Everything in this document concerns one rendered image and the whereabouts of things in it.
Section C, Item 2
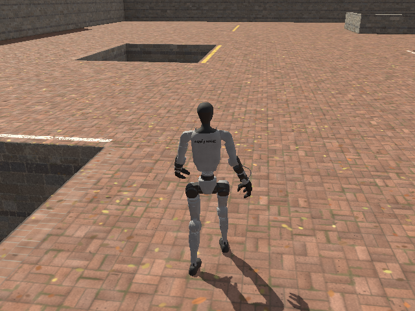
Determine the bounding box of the robot left upper arm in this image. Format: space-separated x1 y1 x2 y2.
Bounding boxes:
176 130 193 165

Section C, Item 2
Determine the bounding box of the robot right hand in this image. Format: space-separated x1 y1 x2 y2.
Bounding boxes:
237 180 252 198

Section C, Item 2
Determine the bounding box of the robot left forearm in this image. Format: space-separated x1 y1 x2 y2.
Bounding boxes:
174 155 183 173

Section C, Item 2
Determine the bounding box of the robot right upper arm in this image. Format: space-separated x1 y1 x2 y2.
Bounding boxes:
219 130 239 167

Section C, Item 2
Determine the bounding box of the robot right shin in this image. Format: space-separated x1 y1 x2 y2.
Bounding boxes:
219 207 228 244

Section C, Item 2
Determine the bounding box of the robot right forearm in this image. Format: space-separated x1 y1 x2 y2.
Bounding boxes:
233 156 249 185

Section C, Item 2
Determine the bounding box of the right robot thigh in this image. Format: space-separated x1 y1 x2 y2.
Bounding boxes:
217 180 230 218

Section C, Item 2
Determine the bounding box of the robot left hand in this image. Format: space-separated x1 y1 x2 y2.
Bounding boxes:
175 168 190 179

